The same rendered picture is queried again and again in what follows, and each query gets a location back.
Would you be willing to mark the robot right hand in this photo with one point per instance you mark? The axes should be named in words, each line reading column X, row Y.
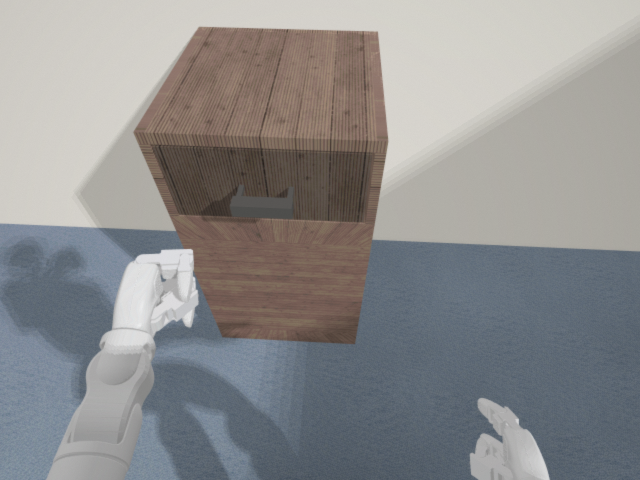
column 518, row 457

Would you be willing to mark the handle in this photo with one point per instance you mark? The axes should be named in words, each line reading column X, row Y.
column 262, row 207

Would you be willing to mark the drawer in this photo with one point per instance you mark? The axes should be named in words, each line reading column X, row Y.
column 328, row 185

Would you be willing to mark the robot left forearm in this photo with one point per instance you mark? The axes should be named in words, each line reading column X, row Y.
column 101, row 437

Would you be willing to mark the cabinet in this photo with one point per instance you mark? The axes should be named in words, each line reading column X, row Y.
column 264, row 278

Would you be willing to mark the robot left hand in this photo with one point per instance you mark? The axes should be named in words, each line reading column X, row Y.
column 141, row 289

